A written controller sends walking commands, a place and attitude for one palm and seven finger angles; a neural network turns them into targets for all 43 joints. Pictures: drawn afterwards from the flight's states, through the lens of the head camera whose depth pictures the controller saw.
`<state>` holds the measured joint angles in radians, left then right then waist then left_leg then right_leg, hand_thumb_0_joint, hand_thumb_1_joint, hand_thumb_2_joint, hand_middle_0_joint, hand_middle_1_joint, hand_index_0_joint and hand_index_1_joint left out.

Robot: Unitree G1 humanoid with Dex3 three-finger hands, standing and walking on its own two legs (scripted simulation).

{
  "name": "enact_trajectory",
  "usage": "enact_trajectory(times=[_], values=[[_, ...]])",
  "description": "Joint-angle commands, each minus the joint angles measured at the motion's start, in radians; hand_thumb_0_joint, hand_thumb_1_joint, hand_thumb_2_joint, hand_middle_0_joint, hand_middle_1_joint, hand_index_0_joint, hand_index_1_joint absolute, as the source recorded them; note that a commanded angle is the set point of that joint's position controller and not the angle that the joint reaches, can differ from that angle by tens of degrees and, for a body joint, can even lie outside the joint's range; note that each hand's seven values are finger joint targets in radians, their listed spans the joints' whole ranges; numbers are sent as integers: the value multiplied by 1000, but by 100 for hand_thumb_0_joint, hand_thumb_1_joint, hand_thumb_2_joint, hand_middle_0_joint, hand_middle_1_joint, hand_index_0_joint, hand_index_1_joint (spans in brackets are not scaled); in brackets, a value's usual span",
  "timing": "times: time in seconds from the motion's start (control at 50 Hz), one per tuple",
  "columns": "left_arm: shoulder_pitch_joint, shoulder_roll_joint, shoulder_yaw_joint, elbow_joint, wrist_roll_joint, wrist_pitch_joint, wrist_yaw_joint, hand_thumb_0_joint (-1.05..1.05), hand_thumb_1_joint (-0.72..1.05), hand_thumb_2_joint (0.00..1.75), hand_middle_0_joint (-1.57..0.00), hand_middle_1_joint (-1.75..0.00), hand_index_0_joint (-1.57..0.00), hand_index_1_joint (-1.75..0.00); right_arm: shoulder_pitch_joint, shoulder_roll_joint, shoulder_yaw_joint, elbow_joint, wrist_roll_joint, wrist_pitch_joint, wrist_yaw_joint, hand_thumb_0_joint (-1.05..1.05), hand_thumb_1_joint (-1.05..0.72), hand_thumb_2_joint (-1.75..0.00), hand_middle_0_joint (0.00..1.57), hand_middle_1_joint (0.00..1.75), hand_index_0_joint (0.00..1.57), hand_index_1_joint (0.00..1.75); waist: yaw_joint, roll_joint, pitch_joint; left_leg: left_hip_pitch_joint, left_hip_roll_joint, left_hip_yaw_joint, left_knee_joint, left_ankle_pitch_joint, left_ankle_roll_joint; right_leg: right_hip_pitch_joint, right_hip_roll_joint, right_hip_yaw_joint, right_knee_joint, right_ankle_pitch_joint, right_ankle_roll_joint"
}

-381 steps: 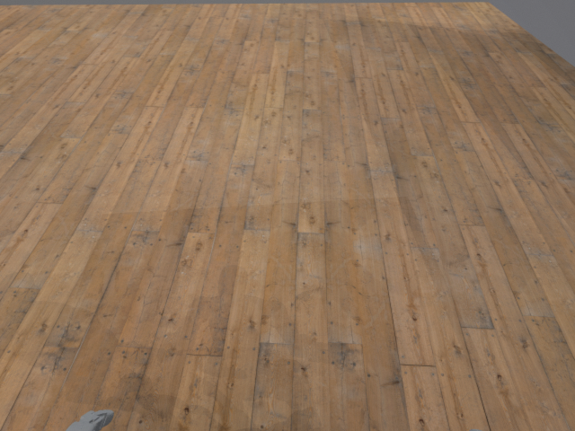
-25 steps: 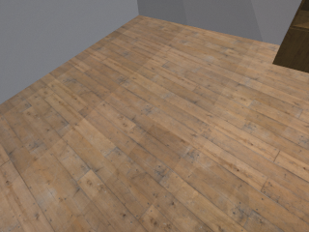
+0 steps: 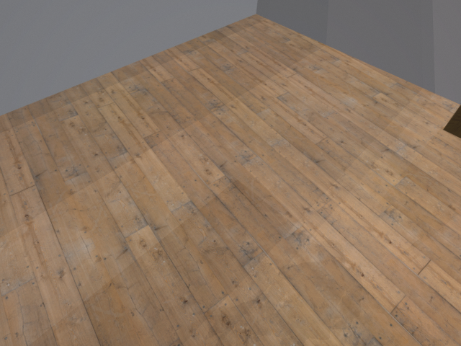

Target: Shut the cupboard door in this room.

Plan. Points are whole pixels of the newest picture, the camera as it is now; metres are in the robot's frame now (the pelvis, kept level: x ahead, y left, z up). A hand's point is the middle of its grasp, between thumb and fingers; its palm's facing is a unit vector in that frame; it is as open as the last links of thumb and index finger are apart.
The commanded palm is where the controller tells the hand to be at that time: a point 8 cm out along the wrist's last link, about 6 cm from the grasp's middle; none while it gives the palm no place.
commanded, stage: turn or walk to find it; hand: left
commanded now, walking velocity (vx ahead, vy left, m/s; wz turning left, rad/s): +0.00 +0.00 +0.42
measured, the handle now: out of the picture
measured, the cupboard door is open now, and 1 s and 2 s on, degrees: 78 78 78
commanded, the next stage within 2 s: none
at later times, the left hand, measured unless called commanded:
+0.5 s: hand out of the picture +0.01 +0.15 -0.15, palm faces +0.21 -0.94 -0.25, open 7.4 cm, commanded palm none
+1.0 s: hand out of the picture -0.02 +0.22 -0.16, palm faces +0.41 -0.88 -0.25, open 7.4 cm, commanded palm none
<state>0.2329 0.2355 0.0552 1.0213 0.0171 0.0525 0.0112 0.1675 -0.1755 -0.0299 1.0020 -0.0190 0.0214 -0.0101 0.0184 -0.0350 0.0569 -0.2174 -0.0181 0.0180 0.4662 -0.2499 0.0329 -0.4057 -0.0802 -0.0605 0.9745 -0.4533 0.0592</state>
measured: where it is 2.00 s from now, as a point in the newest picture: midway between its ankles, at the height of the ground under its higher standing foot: outside the picture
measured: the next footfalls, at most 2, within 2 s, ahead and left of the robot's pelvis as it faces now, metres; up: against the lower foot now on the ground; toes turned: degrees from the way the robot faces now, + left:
right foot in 0.22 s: +0.04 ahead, -0.14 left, +0.00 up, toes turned +0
left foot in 0.66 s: -0.03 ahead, +0.10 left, +0.00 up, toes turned +22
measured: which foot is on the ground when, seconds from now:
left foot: down 0.00-0.22, up 0.24-0.64, down 0.66-1.00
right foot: up 0.00-0.20, down 0.22-0.66, up 0.68-1.00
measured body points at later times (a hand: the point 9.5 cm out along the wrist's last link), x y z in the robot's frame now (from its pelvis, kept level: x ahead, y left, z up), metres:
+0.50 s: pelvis -0.01 -0.04 +0.00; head +0.03 -0.06 +0.45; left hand +0.00 +0.20 -0.14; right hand +0.09 -0.29 -0.16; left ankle -0.07 +0.10 -0.67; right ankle +0.00 -0.14 -0.74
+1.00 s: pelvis -0.02 -0.01 +0.00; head +0.01 +0.01 +0.45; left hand -0.04 +0.26 -0.14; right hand +0.15 -0.21 -0.14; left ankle -0.07 +0.09 -0.74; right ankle +0.03 -0.15 -0.70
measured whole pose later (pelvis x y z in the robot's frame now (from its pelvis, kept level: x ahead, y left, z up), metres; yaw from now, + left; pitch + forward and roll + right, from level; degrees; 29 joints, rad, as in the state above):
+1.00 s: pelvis -0.02 -0.01 +0.00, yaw +24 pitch +0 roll +0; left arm 0.15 0.24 0.05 0.93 0.01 0.05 0.01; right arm 0.18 -0.19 -0.04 0.95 -0.02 0.02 0.00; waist -0.01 -0.01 0.08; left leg -0.22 -0.02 -0.03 0.47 -0.25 0.02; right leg -0.39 -0.07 -0.04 0.85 -0.45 0.09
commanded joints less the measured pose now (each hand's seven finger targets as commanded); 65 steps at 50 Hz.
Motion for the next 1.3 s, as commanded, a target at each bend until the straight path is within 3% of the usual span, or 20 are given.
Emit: enact_trajectory(times=[0.0, 0.1, 0.16, 0.18, 0.2, 0.22, 0.3, 0.52, 0.58, 0.6, 0.64, 0.68, 0.76, 0.9, 1.02, 1.04, 1.08, 1.1, 1.18, 1.28], values=[[-46, 51, 12, -105, -3, -23, 6, 0, 90, 90, -20, -30, -20, -30, 52, -215, -56, -59, -3, -12, -10, 0, -90, -90, 20, 30, 20, 30, -45, 167, -73, 110, 258, -251, -142, 402, 143, -69, 0, 24, -47, -8, 14], [-29, 46, 10, -128, -9, -33, 10, 0, 90, 90, -20, -30, -20, -30, 33, -228, -71, -83, -8, -3, -4, 0, -90, -90, 20, 30, 20, 30, -37, 205, -96, 75, 237, -282, -83, 476, 132, 47, 36, 3, -256, 17, 11], [58, 73, 17, -113, -8, -50, 14, 0, 90, 90, -20, -30, -20, -30, 10, -212, -76, -100, 3, 0, 2, 0, -90, -90, 20, 30, 20, 30, 8, 154, -124, -33, 169, -261, 12, 367, 63, 255, 33, -4, -560, 249, 6], [84, 126, 25, -111, 2, -60, 20, 0, 90, 90, -20, -30, -20, -30, 18, -168, -71, -111, 10, -2, 8, 0, -90, -90, 20, 30, 20, 30, 19, 23, -138, -166, 100, -193, 116, 173, 7, 382, -93, 107, -642, 297, -25], [90, 214, 43, -117, 14, -65, 26, 0, 90, 90, -20, -30, -20, -30, 14, -102, -56, -142, 10, -3, 14, 0, -90, -90, 20, 30, 20, 30, 23, -235, -108, -348, -36, -51, 306, -208, -58, 437, -330, 339, -674, 431, -129], [86, 222, 47, -130, 5, -64, 26, 0, 90, 90, -20, -30, -20, -30, -18, -147, -70, -149, 0, 14, 9, 0, -90, -90, 20, 30, 20, 30, 45, -256, -98, -332, -9, -91, 498, -342, -58, 301, -409, 370, -703, 431, -208], [-78, 125, 21, -175, 5, -62, 23, 0, 90, 90, -20, -30, -20, -30, 46, -134, -72, -87, -5, 36, 28, 0, -90, -90, 20, 30, 20, 30, -44, -100, -1, -330, 35, -72, 755, -133, -76, 175, -240, 111, -680, 361, -162], [67, 187, 40, -111, 15, -57, 21, 0, 90, 90, -20, -30, -20, -30, -60, -112, -39, -112, 10, 17, 26, 0, -90, -90, 20, 30, 20, 30, 39, -171, -93, -209, 41, 52, 308, -216, -91, 375, -276, 24, -556, 730, -200], [37, 192, 44, -103, 8, -50, 21, 0, 90, 90, -20, -30, -20, -30, 9, -124, -38, -96, 10, 5, 21, 0, -90, -90, 20, 30, 20, 30, -4, -163, -122, -64, 40, 86, 72, -58, -78, 340, -264, -38, -463, 699, -142], [30, 178, 43, -106, -1, -43, 19, 0, 90, 90, -20, -30, -20, -30, 44, -153, -45, -86, 7, -3, 22, 0, -90, -90, 20, 30, 20, 30, -28, -84, -130, 63, 61, 65, -61, 85, -62, 247, -238, -73, -380, 605, -93], [12, 72, 15, -167, -4, -32, 10, 0, 90, 90, -20, -30, -20, -30, 131, -316, -81, -83, 1, -8, 16, 0, -90, -90, 20, 30, 20, 30, -72, 357, -146, 248, 430, -357, -119, 662, 137, -126, -46, -100, -33, -203, 18], [-82, 80, 15, -167, -1, -16, 18, 0, 90, 90, -20, -30, -20, -30, 130, -284, -75, -61, -2, -9, -7, 0, -90, -90, 20, 30, 20, 30, -85, 293, -109, 167, 388, -331, -110, 590, 171, -157, -44, 22, 131, -152, 13], [-34, 86, 19, -123, -5, -25, 0, 0, 90, 90, -20, -30, -20, -30, 22, -225, -54, -98, 2, -19, -10, 0, -90, -90, 20, 30, 20, 30, -29, 186, -93, 148, 263, -170, -96, 616, 124, -114, -33, 24, 119, 16, 25], [-96, 71, 12, -163, -7, -22, 5, 0, 90, 90, -20, -30, -20, -30, 61, -235, -68, -97, -4, -10, -3, 0, -90, -90, 20, 30, 20, 30, -56, 181, -85, 136, 259, -244, -99, 538, 142, -65, 2, 23, -62, -1, 32], [1, 74, 13, -154, -12, -42, 10, 0, 90, 90, -20, -30, -20, -30, 8, -233, -78, -120, -3, -1, 0, 0, -90, -90, 20, 30, 20, 30, -2, 191, -116, 29, 206, -284, -7, 492, 97, 171, 44, -3, -442, 169, 11], [35, 96, 17, -147, -8, -51, 13, 0, 90, 90, -20, -30, -20, -30, 11, -215, -77, -122, 3, -1, 3, 0, -90, -90, 20, 30, 20, 30, 11, 138, -126, -36, 161, -266, 46, 376, 54, 278, 20, 8, -582, 281, 7], [75, 236, 42, -148, 13, -67, 24, 0, 90, 90, -20, -30, -20, -30, 23, -112, -59, -158, 10, -3, 14, 0, -90, -90, 20, 30, 20, 30, 31, -254, -113, -346, -48, -55, 385, -317, -62, 438, -377, 357, -663, 542, -152], [65, 222, 43, -158, 0, -68, 25, 0, 90, 90, -20, -30, -20, -30, 19, -162, -73, -148, 0, 19, 8, 0, -90, -90, 20, 30, 20, 30, 36, -253, -110, -306, -6, -122, 554, -354, -56, 294, -403, 366, -697, 476, -204], [-95, 122, 18, -197, 1, -66, 24, 0, 90, 90, -20, -30, -20, -30, 71, -141, -72, -84, -5, 35, 28, 0, -90, -90, 20, 30, 20, 30, -45, -101, -12, -319, 39, -80, 761, -133, -80, 197, -240, 108, -680, 393, -164], [-7, 136, 23, -158, 7, -68, 26, 0, 90, 90, -20, -30, -20, -30, 26, -129, -61, -87, -2, 38, 29, 0, -90, -90, 20, 30, 20, 30, -7, -126, -31, -309, 56, -32, 634, -156, -108, 282, -259, 50, -657, 507, -181]])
